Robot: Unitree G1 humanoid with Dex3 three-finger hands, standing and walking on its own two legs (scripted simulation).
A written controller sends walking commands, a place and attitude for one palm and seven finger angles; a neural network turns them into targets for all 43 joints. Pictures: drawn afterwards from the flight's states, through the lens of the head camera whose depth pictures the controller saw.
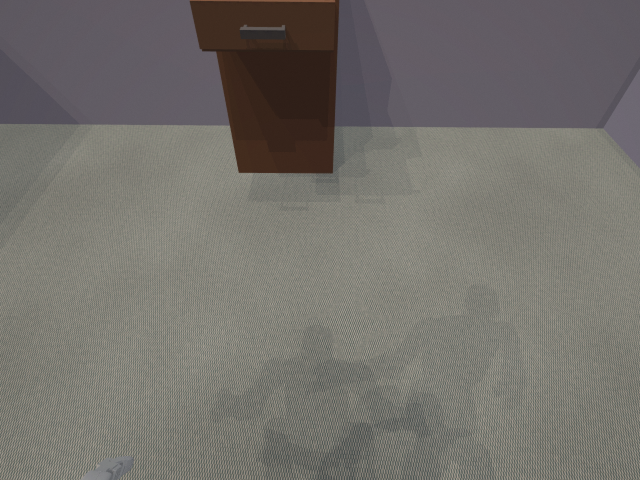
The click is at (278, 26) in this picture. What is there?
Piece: drawer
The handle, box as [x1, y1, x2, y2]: [240, 25, 285, 39]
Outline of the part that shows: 240,28 241,38 284,39 285,36 284,25 282,25 281,27 247,27 246,25 244,25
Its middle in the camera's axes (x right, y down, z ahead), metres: -0.18 -0.64 +1.19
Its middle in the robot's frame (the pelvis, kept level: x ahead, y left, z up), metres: +1.32 +0.24 +0.04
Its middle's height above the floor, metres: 0.80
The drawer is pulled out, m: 0.29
